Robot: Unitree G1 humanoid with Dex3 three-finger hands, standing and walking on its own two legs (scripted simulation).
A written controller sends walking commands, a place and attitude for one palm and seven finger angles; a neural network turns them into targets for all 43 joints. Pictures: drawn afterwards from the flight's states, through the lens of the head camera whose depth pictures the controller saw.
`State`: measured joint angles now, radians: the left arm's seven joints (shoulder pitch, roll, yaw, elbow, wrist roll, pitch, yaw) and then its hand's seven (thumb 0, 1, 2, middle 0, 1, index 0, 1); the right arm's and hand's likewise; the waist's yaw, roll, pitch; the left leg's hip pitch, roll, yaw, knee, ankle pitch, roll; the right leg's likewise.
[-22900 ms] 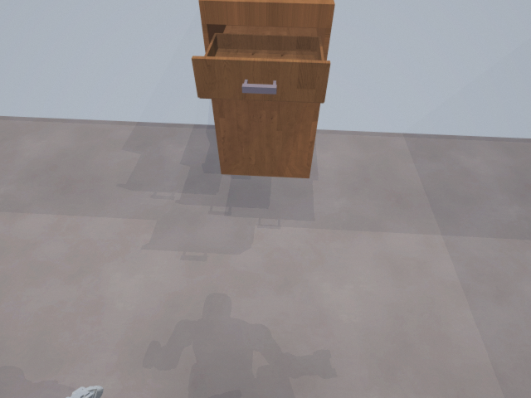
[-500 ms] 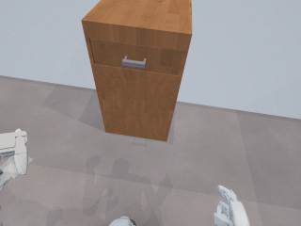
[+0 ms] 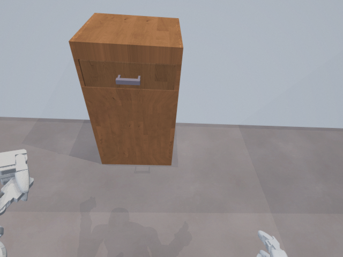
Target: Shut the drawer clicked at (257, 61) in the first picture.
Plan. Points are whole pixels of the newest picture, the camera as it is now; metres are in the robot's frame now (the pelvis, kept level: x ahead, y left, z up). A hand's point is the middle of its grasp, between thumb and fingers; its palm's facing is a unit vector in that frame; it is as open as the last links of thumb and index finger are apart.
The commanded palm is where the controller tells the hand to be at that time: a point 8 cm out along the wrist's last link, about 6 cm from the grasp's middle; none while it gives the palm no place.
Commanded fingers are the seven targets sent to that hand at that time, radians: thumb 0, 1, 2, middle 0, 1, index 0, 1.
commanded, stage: stop stepping back and stand still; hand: left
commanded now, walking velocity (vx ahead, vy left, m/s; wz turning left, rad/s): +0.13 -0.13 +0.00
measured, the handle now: (128, 79) +0.90 +0.22 -0.04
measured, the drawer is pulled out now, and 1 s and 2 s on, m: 0.00 0.00 0.00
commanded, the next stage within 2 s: let the arm hang, fingers relaxed in 0.20 s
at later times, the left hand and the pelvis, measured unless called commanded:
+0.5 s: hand out of the picture +0.11 +0.21 -0.10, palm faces +0.14 -0.94 -0.31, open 3.0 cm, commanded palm none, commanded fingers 0.00 0.90 0.90 -0.96 -1.12 -0.96 -1.12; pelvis -0.02 -0.01 -0.01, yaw +6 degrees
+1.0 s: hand out of the picture -0.07 +0.20 -0.16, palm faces +0.13 -0.96 -0.25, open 6.5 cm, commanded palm none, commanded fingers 0.00 0.90 0.90 -0.20 -0.30 -0.20 -0.30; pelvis -0.02 +0.00 +0.01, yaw +5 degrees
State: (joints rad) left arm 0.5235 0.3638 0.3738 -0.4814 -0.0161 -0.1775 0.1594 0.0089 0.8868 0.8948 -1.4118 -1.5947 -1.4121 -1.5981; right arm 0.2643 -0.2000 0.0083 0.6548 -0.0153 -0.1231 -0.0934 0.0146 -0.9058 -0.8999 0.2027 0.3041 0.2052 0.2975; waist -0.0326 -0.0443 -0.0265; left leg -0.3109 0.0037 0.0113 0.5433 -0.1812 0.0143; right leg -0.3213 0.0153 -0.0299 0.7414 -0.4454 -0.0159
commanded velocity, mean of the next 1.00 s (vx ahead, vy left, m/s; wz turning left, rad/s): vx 0.02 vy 0.01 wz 0.00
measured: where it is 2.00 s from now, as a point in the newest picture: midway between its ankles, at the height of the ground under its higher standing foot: outside the picture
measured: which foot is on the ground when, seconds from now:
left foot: down 0.00-1.00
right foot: down 0.00-1.00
